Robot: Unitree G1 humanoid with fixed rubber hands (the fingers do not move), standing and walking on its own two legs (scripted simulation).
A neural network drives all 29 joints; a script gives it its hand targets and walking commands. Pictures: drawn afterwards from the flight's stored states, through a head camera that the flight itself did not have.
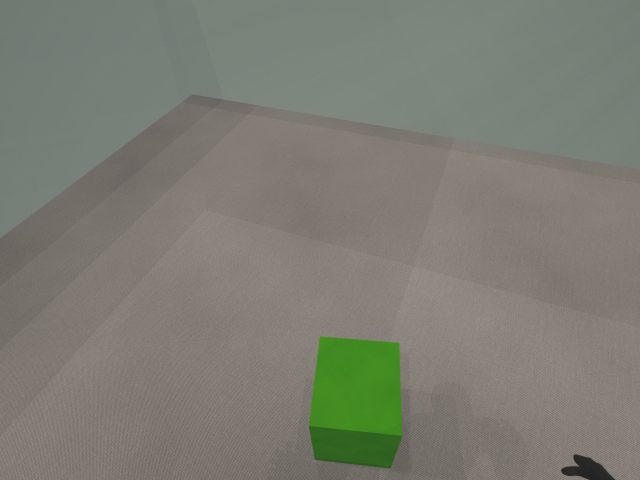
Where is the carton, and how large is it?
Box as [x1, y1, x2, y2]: [309, 337, 401, 467]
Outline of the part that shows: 320,337 309,421 309,429 315,459 390,467 401,437 398,343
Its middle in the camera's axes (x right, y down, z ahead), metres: +0.10 +0.44 +1.06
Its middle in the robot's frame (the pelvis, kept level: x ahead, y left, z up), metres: +0.46 -0.06 -0.60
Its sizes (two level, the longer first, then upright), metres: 0.232 0.212 0.280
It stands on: the floor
